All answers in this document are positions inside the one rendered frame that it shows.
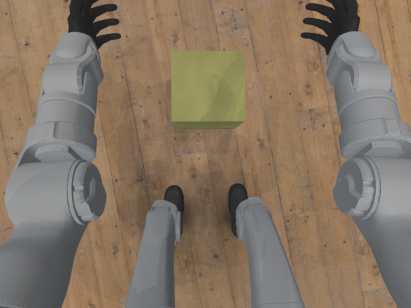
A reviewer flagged right robot hand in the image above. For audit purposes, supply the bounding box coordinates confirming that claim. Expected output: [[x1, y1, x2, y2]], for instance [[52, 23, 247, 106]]
[[301, 0, 360, 55]]

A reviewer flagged left robot upper arm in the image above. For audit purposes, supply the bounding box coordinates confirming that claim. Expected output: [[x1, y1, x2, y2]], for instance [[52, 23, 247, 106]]
[[0, 158, 107, 308]]

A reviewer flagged robot right forearm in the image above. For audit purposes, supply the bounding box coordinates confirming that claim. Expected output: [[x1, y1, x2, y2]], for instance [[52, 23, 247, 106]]
[[326, 31, 411, 160]]

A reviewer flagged right robot foot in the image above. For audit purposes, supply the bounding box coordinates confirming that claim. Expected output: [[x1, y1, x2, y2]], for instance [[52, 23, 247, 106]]
[[229, 184, 248, 237]]

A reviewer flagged carton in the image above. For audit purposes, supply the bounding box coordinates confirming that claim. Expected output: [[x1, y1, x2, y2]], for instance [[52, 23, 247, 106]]
[[171, 51, 245, 129]]

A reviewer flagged robot left forearm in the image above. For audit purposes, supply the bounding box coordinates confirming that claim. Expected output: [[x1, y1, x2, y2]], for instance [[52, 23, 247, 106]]
[[4, 32, 104, 221]]

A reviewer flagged left robot hand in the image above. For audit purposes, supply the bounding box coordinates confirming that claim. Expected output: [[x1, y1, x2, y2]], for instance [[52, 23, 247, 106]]
[[67, 0, 121, 49]]

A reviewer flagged right robot upper arm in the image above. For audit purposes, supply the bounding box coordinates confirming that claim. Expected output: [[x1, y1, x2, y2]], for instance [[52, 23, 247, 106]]
[[333, 155, 411, 308]]

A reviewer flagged robot left shin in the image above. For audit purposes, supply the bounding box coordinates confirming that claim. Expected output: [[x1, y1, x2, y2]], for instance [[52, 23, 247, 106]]
[[145, 200, 179, 224]]

